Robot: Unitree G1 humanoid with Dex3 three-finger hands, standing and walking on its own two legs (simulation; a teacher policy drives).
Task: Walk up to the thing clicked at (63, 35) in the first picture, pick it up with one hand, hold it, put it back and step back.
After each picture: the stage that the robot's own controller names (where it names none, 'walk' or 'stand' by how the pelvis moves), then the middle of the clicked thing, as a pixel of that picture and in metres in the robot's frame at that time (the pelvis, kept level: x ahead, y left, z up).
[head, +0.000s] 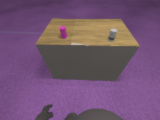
stand; (63, 32) +0.82 +0.34 +0.04
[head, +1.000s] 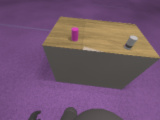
walk; (74, 34) +0.73 +0.18 +0.07
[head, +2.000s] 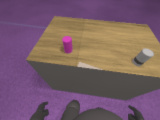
stand; (67, 45) +0.51 +0.22 +0.07
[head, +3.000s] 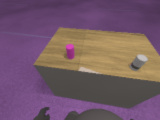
stand; (70, 51) +0.52 +0.21 +0.05
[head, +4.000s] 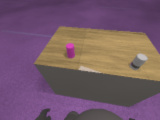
stand; (70, 51) +0.53 +0.20 +0.04
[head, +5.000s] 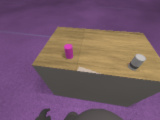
stand; (68, 51) +0.52 +0.21 +0.04
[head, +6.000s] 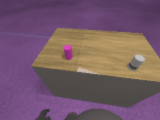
stand; (68, 52) +0.51 +0.22 +0.04
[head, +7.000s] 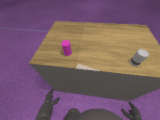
rise first; (66, 48) +0.51 +0.23 +0.05
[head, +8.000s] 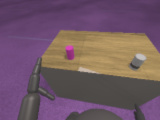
go down; (70, 52) +0.52 +0.24 +0.05
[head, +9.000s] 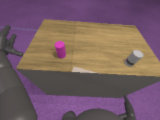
go down; (60, 50) +0.49 +0.22 +0.06
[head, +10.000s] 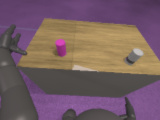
approach; (61, 48) +0.50 +0.22 +0.07
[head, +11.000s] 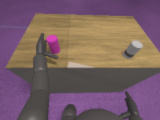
close in; (54, 45) +0.49 +0.24 +0.09
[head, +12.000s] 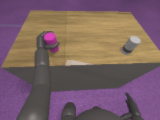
lift; (52, 43) +0.50 +0.24 +0.10
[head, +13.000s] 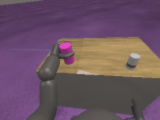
lift; (67, 53) +0.34 +0.16 +0.25
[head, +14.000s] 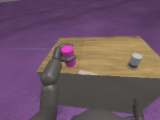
hold; (69, 56) +0.33 +0.15 +0.23
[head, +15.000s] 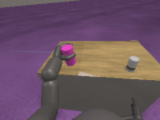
hold; (69, 55) +0.34 +0.15 +0.24
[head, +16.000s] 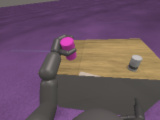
hold; (69, 49) +0.33 +0.14 +0.28
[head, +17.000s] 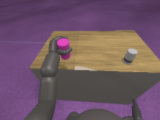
crouch; (64, 49) +0.39 +0.18 +0.21
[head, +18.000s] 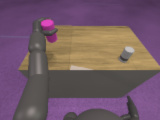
lower; (50, 31) +0.49 +0.25 +0.24
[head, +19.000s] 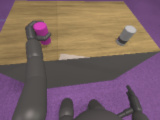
lower; (43, 34) +0.54 +0.24 +0.12
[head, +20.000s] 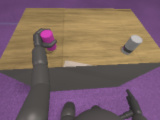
lower; (49, 41) +0.50 +0.24 +0.11
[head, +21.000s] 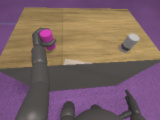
lower; (48, 40) +0.51 +0.24 +0.11
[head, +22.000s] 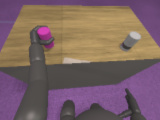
lower; (46, 38) +0.52 +0.25 +0.11
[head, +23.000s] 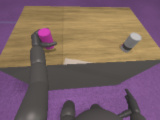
open; (47, 39) +0.51 +0.25 +0.11
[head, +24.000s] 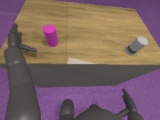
sink last; (51, 36) +0.51 +0.24 +0.10
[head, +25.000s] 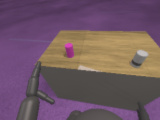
sink last; (69, 50) +0.53 +0.24 +0.08
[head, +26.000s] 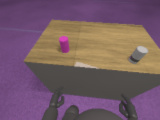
stand; (64, 44) +0.52 +0.24 +0.09
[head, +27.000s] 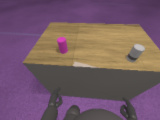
stand; (62, 45) +0.53 +0.25 +0.10
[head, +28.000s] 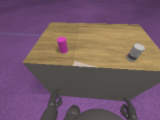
stand; (62, 45) +0.53 +0.25 +0.10
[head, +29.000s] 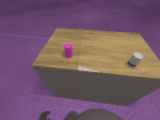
stand; (68, 51) +0.54 +0.22 +0.05
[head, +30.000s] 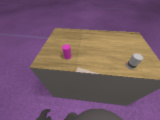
stand; (67, 52) +0.52 +0.23 +0.04
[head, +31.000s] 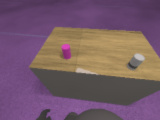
stand; (66, 52) +0.51 +0.23 +0.04
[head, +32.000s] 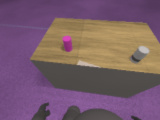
walk; (67, 44) +0.55 +0.22 +0.05
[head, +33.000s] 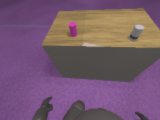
walk; (73, 29) +0.72 +0.23 +0.05
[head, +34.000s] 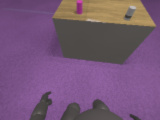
walk; (79, 7) +1.06 +0.20 +0.06
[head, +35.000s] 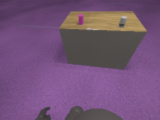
stand; (80, 19) +1.16 +0.24 +0.05
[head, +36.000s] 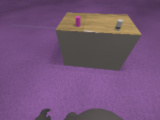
stand; (77, 21) +1.13 +0.22 +0.04
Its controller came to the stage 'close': yes
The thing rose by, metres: 0.23
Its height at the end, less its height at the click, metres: +0.00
